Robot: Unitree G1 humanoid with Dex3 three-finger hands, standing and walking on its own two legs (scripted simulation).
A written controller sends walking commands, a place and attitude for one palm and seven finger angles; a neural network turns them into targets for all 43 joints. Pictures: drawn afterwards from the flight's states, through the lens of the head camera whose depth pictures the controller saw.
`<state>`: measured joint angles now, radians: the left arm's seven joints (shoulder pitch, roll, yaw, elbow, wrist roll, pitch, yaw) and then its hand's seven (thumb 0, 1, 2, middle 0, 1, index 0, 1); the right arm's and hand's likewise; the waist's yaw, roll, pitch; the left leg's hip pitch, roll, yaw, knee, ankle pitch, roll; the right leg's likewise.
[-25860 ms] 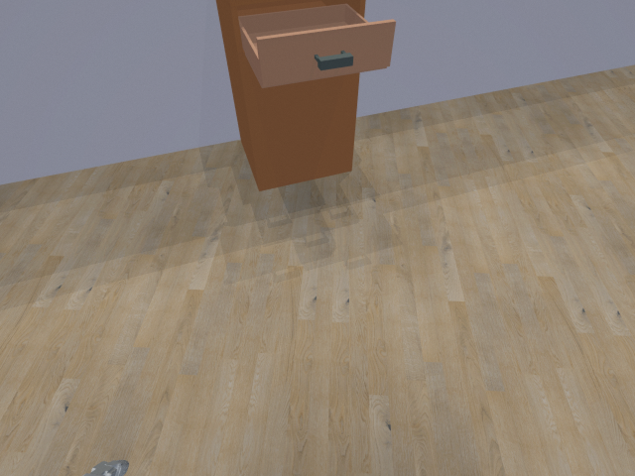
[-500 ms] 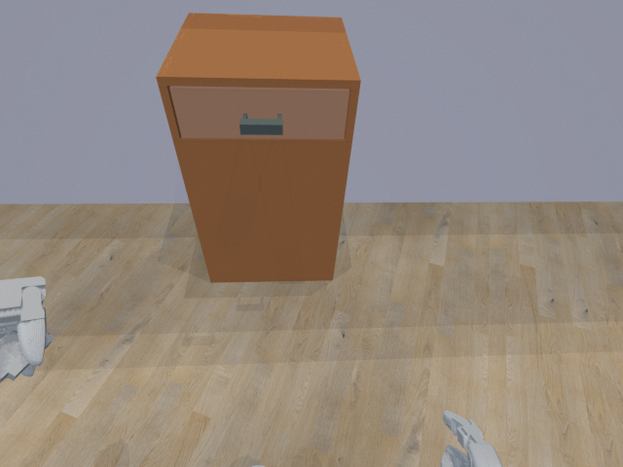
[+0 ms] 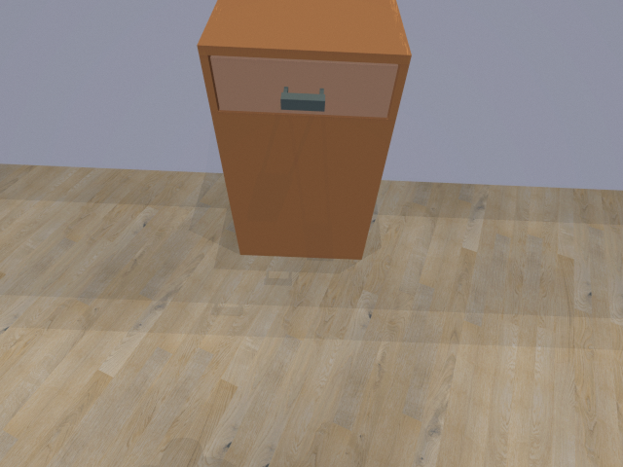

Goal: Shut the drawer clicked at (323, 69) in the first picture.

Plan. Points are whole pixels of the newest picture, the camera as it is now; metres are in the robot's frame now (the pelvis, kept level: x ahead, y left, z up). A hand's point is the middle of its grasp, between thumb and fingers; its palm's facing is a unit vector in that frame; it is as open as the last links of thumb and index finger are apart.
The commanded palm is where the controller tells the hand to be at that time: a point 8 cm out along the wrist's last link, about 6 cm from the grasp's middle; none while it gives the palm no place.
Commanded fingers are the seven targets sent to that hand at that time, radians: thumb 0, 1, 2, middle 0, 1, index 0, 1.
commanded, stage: let the arm hang, fingers relaxed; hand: left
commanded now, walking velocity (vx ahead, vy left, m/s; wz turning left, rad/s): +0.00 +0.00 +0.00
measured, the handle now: (303, 96) +0.90 +0.09 -0.04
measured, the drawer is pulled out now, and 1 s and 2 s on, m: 0.00 0.00 0.00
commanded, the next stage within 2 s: look to check the result in 0.62 s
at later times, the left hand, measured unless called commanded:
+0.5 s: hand out of the picture +0.01 +0.16 -0.18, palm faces +0.01 -0.98 -0.19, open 7.3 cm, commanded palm none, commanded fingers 0.00 0.90 0.90 -0.20 -0.30 -0.20 -0.30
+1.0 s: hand out of the picture -0.01 +0.14 -0.18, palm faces +0.03 -0.98 -0.17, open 7.4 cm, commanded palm none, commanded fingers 0.00 0.90 0.90 -0.20 -0.30 -0.20 -0.30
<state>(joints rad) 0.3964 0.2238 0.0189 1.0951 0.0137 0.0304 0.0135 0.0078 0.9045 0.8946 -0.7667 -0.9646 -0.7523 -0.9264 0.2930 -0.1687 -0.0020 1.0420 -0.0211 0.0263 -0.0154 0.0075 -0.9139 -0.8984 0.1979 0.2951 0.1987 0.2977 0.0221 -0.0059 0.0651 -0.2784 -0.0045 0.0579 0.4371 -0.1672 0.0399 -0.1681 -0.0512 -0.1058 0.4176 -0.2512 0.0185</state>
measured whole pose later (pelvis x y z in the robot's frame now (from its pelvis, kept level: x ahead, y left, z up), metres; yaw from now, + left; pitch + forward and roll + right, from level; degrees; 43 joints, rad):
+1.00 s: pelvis +0.02 -0.02 +0.00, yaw -1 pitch -1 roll +0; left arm 0.30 0.11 0.01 1.16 0.01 -0.01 0.04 0.00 0.90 0.90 -0.20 -0.30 -0.20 -0.30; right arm 0.28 -0.12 -0.01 1.15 -0.02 0.00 -0.03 0.01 -0.92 -0.90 0.20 0.29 0.20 0.30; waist 0.00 0.01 0.06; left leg -0.21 0.02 0.07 0.42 -0.19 0.01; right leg -0.12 -0.03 -0.09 0.42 -0.28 -0.01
